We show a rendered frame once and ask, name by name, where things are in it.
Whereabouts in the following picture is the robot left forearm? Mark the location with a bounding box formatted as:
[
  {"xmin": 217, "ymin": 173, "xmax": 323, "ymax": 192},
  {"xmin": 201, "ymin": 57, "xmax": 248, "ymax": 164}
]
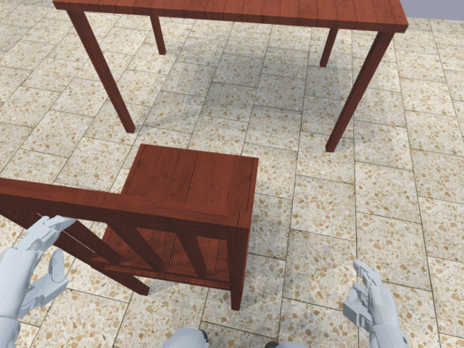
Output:
[{"xmin": 0, "ymin": 315, "xmax": 21, "ymax": 348}]

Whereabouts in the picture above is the left robot foot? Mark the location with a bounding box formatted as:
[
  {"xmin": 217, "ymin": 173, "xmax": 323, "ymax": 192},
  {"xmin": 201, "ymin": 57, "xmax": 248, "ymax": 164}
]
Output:
[{"xmin": 200, "ymin": 329, "xmax": 207, "ymax": 342}]

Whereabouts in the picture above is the left robot thigh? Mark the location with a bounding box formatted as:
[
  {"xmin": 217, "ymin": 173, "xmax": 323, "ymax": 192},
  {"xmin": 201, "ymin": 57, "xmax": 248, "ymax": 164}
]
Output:
[{"xmin": 162, "ymin": 328, "xmax": 209, "ymax": 348}]

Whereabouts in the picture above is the table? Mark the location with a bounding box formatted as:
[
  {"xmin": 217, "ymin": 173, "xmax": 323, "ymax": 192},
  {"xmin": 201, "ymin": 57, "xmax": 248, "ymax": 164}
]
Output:
[{"xmin": 52, "ymin": 0, "xmax": 409, "ymax": 152}]

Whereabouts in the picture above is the robot right forearm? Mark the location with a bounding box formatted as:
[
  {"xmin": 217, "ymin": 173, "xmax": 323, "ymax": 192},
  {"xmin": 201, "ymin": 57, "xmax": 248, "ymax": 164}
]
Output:
[{"xmin": 370, "ymin": 324, "xmax": 410, "ymax": 348}]

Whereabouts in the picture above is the robot right hand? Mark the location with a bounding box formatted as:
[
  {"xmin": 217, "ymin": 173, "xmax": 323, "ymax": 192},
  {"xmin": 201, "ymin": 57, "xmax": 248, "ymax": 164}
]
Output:
[{"xmin": 343, "ymin": 259, "xmax": 399, "ymax": 333}]

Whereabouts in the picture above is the robot left hand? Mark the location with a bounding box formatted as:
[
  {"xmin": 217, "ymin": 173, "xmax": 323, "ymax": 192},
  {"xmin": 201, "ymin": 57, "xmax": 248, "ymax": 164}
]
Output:
[{"xmin": 0, "ymin": 215, "xmax": 77, "ymax": 319}]

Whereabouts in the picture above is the chair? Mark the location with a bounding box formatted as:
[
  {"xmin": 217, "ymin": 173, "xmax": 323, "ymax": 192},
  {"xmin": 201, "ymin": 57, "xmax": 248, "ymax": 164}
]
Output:
[{"xmin": 0, "ymin": 144, "xmax": 259, "ymax": 311}]

